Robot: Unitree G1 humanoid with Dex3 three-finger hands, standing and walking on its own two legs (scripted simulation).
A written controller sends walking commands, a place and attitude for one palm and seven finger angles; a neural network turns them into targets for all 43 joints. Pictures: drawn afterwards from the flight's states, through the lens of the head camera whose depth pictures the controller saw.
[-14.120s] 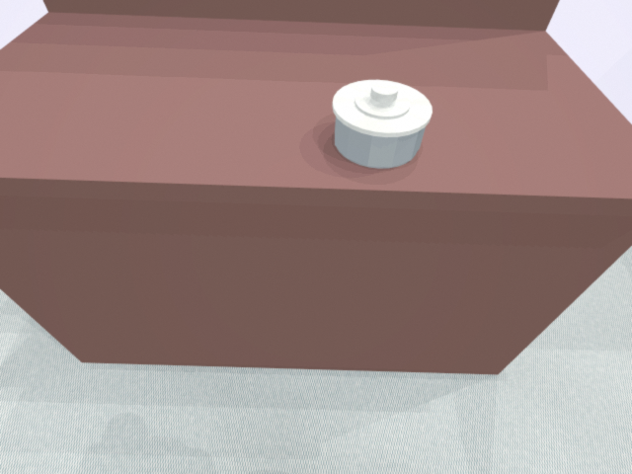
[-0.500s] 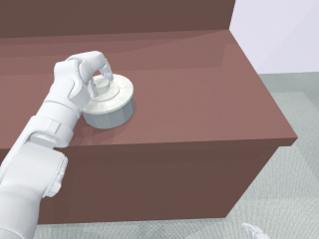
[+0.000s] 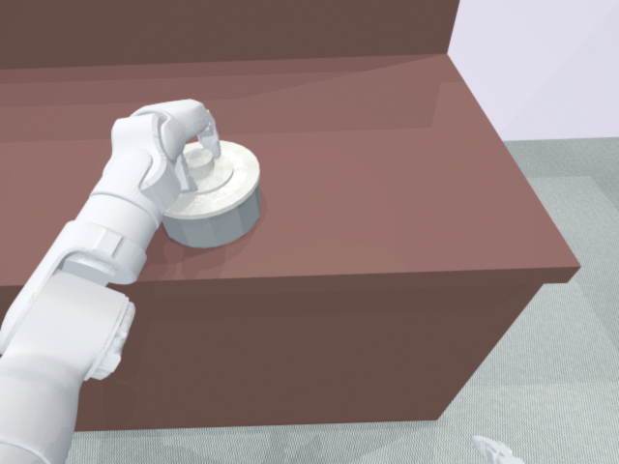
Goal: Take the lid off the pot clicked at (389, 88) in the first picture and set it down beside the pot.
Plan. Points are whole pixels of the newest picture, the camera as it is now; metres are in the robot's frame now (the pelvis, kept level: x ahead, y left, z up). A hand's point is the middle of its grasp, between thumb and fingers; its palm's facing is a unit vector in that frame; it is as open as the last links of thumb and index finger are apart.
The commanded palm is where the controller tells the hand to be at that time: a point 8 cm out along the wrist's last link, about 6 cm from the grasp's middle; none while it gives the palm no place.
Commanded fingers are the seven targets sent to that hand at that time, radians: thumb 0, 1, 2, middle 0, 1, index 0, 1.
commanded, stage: close the fingers and squeeze the knob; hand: left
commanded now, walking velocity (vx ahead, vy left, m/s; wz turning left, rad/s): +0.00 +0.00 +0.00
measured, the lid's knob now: (197, 161) +0.48 +0.17 +0.16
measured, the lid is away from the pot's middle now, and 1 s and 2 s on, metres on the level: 0.00 0.00 0.01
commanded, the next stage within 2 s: lift the lid straight up in 1.28 s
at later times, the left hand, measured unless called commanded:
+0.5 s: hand (187, 161) +0.45 +0.17 +0.18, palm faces -0.33 -0.11 -0.94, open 7.9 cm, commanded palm +0.44 +0.17 +0.24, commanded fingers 0.00 0.35 0.82 -0.74 -1.02 -0.74 -1.02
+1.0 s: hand (187, 162) +0.45 +0.17 +0.18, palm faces -0.35 -0.13 -0.93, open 7.7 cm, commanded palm +0.44 +0.17 +0.24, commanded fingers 0.00 0.53 0.88 -0.91 -1.08 -0.74 -0.99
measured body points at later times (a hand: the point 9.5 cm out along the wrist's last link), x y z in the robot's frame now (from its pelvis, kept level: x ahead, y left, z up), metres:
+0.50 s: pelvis +0.01 +0.00 +0.00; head +0.02 -0.02 +0.45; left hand +0.46 +0.17 +0.23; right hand +0.13 -0.25 -0.12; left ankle +0.03 +0.09 -0.74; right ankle -0.05 -0.12 -0.74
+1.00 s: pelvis +0.00 +0.00 +0.00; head +0.01 -0.02 +0.45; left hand +0.46 +0.17 +0.23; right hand +0.12 -0.26 -0.12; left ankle +0.03 +0.09 -0.74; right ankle -0.05 -0.12 -0.74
